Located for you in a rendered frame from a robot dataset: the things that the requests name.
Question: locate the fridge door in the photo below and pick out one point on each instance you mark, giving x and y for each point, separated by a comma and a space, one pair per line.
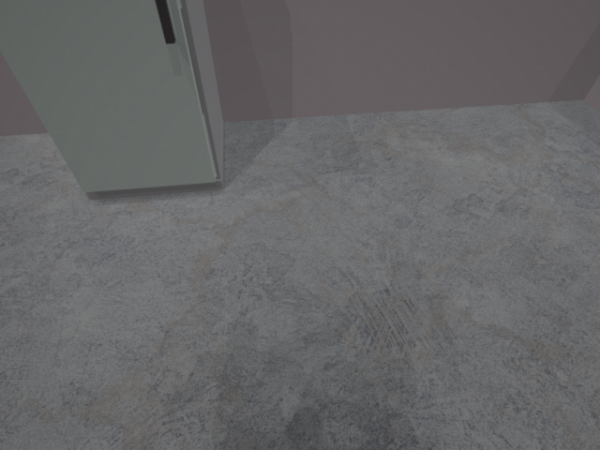
120, 104

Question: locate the handle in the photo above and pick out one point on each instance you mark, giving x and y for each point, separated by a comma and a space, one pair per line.
165, 20

